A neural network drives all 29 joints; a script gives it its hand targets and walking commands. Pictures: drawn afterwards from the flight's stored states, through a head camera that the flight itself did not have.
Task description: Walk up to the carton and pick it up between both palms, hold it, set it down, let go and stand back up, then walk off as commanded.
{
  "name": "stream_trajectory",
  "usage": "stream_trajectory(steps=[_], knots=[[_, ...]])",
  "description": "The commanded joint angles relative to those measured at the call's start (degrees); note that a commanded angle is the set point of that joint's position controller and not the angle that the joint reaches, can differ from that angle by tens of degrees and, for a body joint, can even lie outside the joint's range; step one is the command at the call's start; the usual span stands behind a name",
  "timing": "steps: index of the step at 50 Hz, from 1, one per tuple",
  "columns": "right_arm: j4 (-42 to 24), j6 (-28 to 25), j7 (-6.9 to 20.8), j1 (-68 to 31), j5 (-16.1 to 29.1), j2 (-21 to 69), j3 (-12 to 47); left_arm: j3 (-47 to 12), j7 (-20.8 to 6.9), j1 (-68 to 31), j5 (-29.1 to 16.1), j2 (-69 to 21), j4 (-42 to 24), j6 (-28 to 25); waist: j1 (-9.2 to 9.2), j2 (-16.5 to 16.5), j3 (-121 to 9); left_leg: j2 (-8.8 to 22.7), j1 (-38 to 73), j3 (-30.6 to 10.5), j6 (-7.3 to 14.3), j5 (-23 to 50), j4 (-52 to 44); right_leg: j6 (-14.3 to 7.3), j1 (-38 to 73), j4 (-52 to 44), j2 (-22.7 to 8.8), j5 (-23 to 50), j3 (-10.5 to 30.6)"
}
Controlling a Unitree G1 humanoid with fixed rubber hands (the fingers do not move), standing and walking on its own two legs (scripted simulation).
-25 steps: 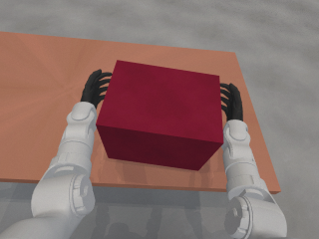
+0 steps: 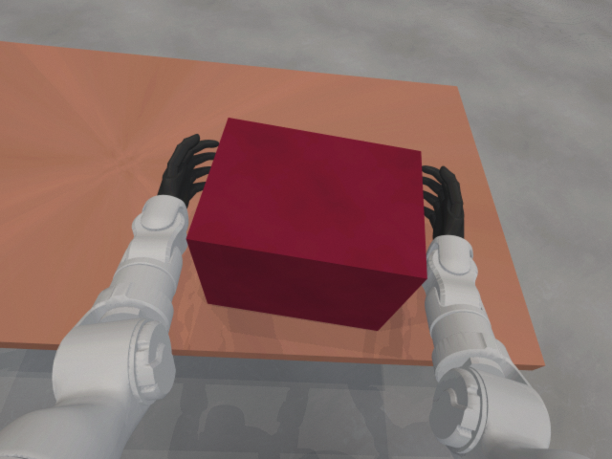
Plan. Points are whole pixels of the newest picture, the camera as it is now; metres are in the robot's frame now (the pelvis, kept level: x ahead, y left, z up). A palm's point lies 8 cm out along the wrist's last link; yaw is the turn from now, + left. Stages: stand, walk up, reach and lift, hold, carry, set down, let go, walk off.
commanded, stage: set down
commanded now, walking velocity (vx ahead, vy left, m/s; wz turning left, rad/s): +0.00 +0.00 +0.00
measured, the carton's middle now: (308, 231) +0.41 -0.02 +0.00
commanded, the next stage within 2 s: none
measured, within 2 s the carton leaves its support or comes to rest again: rests again in 0.08 s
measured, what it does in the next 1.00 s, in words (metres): stands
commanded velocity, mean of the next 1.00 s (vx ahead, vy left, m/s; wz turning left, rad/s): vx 0.00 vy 0.00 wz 0.00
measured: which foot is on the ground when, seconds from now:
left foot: down 0.00-1.00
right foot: down 0.00-1.00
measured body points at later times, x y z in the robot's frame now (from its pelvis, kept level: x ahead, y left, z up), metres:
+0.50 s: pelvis +0.00 +0.00 +0.00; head +0.07 +0.03 +0.44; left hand +0.45 +0.17 +0.04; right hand +0.40 -0.20 +0.05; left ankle -0.06 +0.12 -0.74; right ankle -0.02 -0.14 -0.75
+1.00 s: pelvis +0.00 +0.00 +0.00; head +0.08 +0.03 +0.44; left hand +0.45 +0.17 +0.04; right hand +0.41 -0.20 +0.05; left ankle -0.06 +0.12 -0.74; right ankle -0.02 -0.14 -0.75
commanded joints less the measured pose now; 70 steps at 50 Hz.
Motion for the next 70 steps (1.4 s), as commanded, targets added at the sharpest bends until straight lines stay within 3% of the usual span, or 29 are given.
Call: stream_trajectory(steps=[1, 6, 10, 12, 13, 14, 17, 26, 27, 28, 29, 32, 34, 36, 38, 40, 41, 44, 46, 49, 50, 52, 54, 55, 58, 60, 61, 64, 70], knots=[[1.27, -3.98, 7.4, -33.96, -9.53, 30.6, 10.56, -14.07, -6.04, -40.97, 0.02, -26.52, -1.76, -6.19, -5.28, 7.78, -35.91, -2.04, -1.46, 4.89, -4.57, 34.86, 2.51, -0.24, 17.59, 6.43, 1.02, 35.7, -3.61], [1.48, -5.35, 8.34, -35.3, -10.13, 30.68, 10.36, -13.08, -5.35, -40.0, 0.27, -25.96, 1.66, -8.07, -3.05, 6.91, -39.0, -1.64, -4.73, 4.62, -4.09, 34.26, 3.37, -0.38, 16.99, 7.28, 0.87, 35.87, -3.22], [4.46, -6.13, 8.02, -33.64, -10.03, 29.22, 7.93, -14.16, -5.66, -40.01, 1.05, -26.05, 3.05, -8.5, -5.47, 9.96, -37.15, -1.32, -2.28, 4.54, -5.34, 35.49, 3.35, -0.98, 14.07, 5.48, 0.97, 31.95, -3.75], [3.33, -6.0, 7.82, -34.1, -10.81, 31.2, 8.71, -12.93, -5.42, -39.29, 1.31, -26.0, 2.4, -8.76, -3.86, 7.5, -35.34, -1.71, -2.72, 5.35, -4.75, 35.31, 3.33, -0.57, 14.68, 5.88, 1.32, 33.27, -3.71], [5.25, -5.9, 7.55, -33.07, -11.48, 30.21, 7.13, -12.82, -5.73, -40.79, 1.13, -25.75, 2.07, -8.77, -5.49, 5.83, -35.02, -1.25, -3.36, 4.67, -4.52, 34.16, 2.93, -0.92, 15.27, 5.85, 1.58, 32.46, -3.3], [5.9, -6.14, 7.65, -32.52, -11.23, 28.9, 7.0, -14.03, -5.44, -40.77, 0.43, -26.02, 2.18, -9.25, -6.76, 8.41, -35.74, -1.04, -1.53, 4.15, -5.37, 36.67, 3.62, -1.03, 13.29, 5.54, 1.47, 32.21, -3.64], [5.16, -5.89, 8.11, -33.75, -11.48, 29.94, 7.24, -11.8, -5.72, -41.16, 2.18, -24.13, 4.34, -9.42, -3.67, 8.8, -34.29, -1.6, -5.53, 5.13, -4.81, 33.26, 2.78, -0.69, 15.39, 6.14, 0.45, 32.6, -3.08], [7.89, -6.13, 8.13, -30.46, -12.47, 30.53, 6.37, -10.74, -5.92, -37.37, 2.6, -25.95, 6.06, -10.39, -5.72, 8.69, -33.57, -1.32, -3.07, 4.44, -4.87, 36.73, 3.85, -0.45, 13.53, 6.41, 0.75, 33.72, -3.27], [6.34, -5.8, 7.92, -32.26, -12.93, 31.0, 6.95, -8.48, -6.36, -37.94, 2.66, -23.48, 7.25, -10.53, -3.84, 6.08, -34.75, -1.76, -5.19, 5.25, -3.8, 32.87, 3.29, -0.5, 15.16, 6.29, 0.2, 33.8, -2.32], [7.92, -5.66, 7.93, -32.31, -14.18, 28.63, 4.34, -8.9, -6.23, -40.72, 3.46, -23.61, 6.63, -10.28, -5.47, 7.49, -34.21, -1.03, -5.75, 4.42, -4.47, 32.78, 2.5, -0.78, 14.98, 5.89, 0.34, 30.9, -3.27], [6.88, -5.88, 8.12, -31.66, -12.77, 29.48, 6.4, -8.84, -6.23, -38.27, 3.51, -24.9, 6.88, -9.97, -3.83, 6.91, -31.62, -0.97, -2.94, 4.63, -4.44, 35.47, 2.71, -0.5, 13.58, 6.09, 0.87, 31.39, -3.21], [5.48, -6.0, 8.23, -31.56, -12.5, 30.55, 6.77, -10.42, -5.91, -39.02, 2.87, -24.23, 3.62, -11.0, -4.77, 8.48, -34.54, -1.27, -3.48, 4.86, -4.62, 35.13, 3.13, -0.73, 12.42, 6.0, 0.43, 33.3, -2.85], [7.4, -4.9, 8.15, -30.34, -12.79, 30.46, 5.47, -7.39, -6.58, -37.82, 4.57, -22.74, 7.62, -10.18, -4.93, 6.26, -30.15, -1.72, -5.97, 5.08, -3.18, 30.05, 2.41, -0.05, 14.32, 5.75, 0.15, 31.75, -2.01], [6.84, -5.56, 8.54, -31.92, -14.01, 29.43, 4.4, -7.6, -6.21, -37.34, 4.64, -25.32, 9.59, -9.9, -5.64, 8.09, -30.32, -0.7, -4.17, 4.16, -4.22, 32.37, 2.17, -0.72, 11.99, 5.71, 0.8, 27.77, -3.48], [5.98, -5.9, 8.22, -31.17, -13.78, 30.14, 5.25, -7.59, -6.34, -37.65, 4.42, -24.69, 6.39, -10.73, -4.42, 6.7, -32.01, -1.38, -5.47, 4.64, -3.71, 30.66, 2.28, -0.64, 13.1, 5.46, 0.42, 28.67, -2.96], [6.99, -5.77, 8.09, -30.59, -14.34, 29.38, 3.53, -7.81, -6.42, -37.46, 5.0, -24.96, 8.38, -9.93, -6.5, 8.12, -31.38, -1.2, -3.82, 4.71, -4.52, 32.64, 3.07, -0.59, 11.05, 5.06, 0.95, 27.79, -3.96], [5.47, -5.51, 8.31, -31.8, -14.15, 29.79, 5.15, -7.55, -6.43, -38.33, 3.88, -24.27, 7.88, -10.02, -4.4, 6.01, -31.65, -0.86, -4.2, 4.53, -3.84, 33.22, 2.78, -0.2, 12.22, 5.26, 0.93, 28.9, -3.28], [7.84, -5.34, 8.68, -31.45, -14.62, 29.97, 4.29, -6.61, -6.51, -38.55, 4.98, -23.96, 9.08, -10.43, -4.27, 7.51, -29.69, -1.29, -6.31, 4.67, -3.59, 30.59, 2.77, -0.12, 11.13, 5.76, 0.34, 27.89, -3.23], [8.69, -4.0, 8.31, -29.09, -15.36, 28.65, 3.2, -6.24, -7.06, -37.66, 5.15, -22.88, 10.18, -9.46, -6.67, 7.15, -26.09, -1.18, -5.63, 4.9, -3.49, 28.75, 1.68, 0.08, 12.26, 5.26, 0.09, 27.74, -3.47], [4.26, -4.6, 9.04, -31.38, -15.27, 29.82, 2.65, -4.71, -7.14, -36.95, 6.31, -23.6, 9.58, -9.8, -4.66, 7.74, -28.71, -0.91, -7.17, 4.29, -3.14, 27.45, 1.27, -0.36, 11.11, 5.35, 0.26, 25.05, -3.53], [2.8, -5.17, 8.61, -32.0, -14.24, 32.08, 4.53, -4.7, -7.13, -36.72, 6.28, -23.69, 9.38, -10.56, -3.7, 6.2, -32.04, -1.75, -7.52, 4.96, -2.81, 29.2, 2.75, -0.07, 13.01, 6.42, -0.08, 30.7, -2.24], [5.56, -4.51, 8.85, -30.27, -14.75, 31.14, 4.27, -4.6, -7.02, -36.56, 6.32, -22.98, 9.12, -10.01, -3.66, 6.11, -29.08, -1.62, -6.89, 5.2, -2.56, 27.8, 1.69, 0.2, 13.17, 5.86, -0.29, 30.07, -2.47], [6.06, -4.69, 8.69, -29.27, -15.17, 30.5, 3.04, -5.84, -6.98, -36.73, 6.31, -23.78, 8.21, -10.4, -6.16, 7.64, -31.51, -1.33, -5.01, 4.48, -3.44, 28.81, 2.13, 0.47, 11.51, 5.77, 0.21, 28.85, -3.57], [5.89, -5.2, 8.87, -29.29, -14.79, 30.59, 4.41, -5.32, -6.61, -36.18, 6.79, -23.96, 6.83, -10.66, -3.64, 8.56, -30.53, -0.8, -5.66, 4.49, -3.77, 31.76, 2.74, -0.17, 10.49, 5.95, 0.21, 26.88, -3.62], [9.06, -4.81, 8.66, -27.05, -15.45, 29.03, 2.57, -5.55, -6.83, -34.68, 6.1, -24.04, 10.19, -10.26, -6.44, 7.45, -28.39, -0.68, -3.91, 3.81, -4.1, 31.1, 2.44, -0.68, 8.51, 4.39, 0.51, 25.58, -3.84], [9.93, -5.29, 8.76, -28.71, -15.28, 28.64, 1.96, -6.98, -6.77, -35.52, 6.17, -24.61, 9.84, -9.76, -6.21, 9.19, -28.13, -0.54, -4.64, 3.62, -4.28, 32.63, 3.81, -1.0, 7.42, 4.81, 0.49, 25.55, -3.78], [7.71, -5.27, 8.87, -28.12, -15.01, 30.16, 3.52, -4.8, -6.44, -35.07, 6.51, -24.22, 9.05, -10.12, -3.72, 7.62, -29.24, -0.58, -3.14, 4.18, -3.87, 34.03, 3.75, -0.77, 8.2, 5.1, 0.84, 26.29, -3.68], [9.16, -5.17, 8.68, -26.67, -14.53, 31.82, 3.99, -4.55, -6.84, -33.31, 7.6, -22.92, 8.45, -10.92, -4.94, 6.17, -28.07, -1.21, -7.14, 4.36, -2.67, 30.29, 3.04, 0.13, 11.28, 5.84, 0.13, 30.29, -2.55], [8.96, -4.6, 8.89, -25.96, -14.95, 30.97, 3.78, -3.06, -6.79, -33.34, 7.81, -22.31, 7.88, -10.61, -3.42, 6.39, -27.84, -0.7, -5.38, 4.1, -2.87, 31.08, 2.21, -0.79, 9.79, 5.43, 0.51, 26.29, -3.02]])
